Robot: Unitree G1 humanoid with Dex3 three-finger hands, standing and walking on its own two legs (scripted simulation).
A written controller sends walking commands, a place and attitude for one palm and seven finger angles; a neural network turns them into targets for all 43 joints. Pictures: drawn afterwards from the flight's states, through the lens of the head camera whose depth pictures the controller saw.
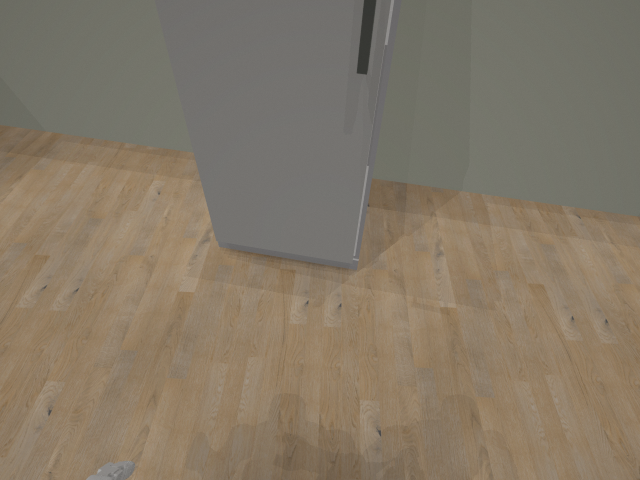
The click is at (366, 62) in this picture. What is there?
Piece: fridge door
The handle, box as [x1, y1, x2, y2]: [357, 0, 375, 74]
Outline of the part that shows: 375,0 364,0 357,65 358,73 366,74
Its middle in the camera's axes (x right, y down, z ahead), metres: +0.10 -0.51 +0.76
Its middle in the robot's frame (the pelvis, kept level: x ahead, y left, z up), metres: +0.95 -0.04 +0.26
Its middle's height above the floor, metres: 1.03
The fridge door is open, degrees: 0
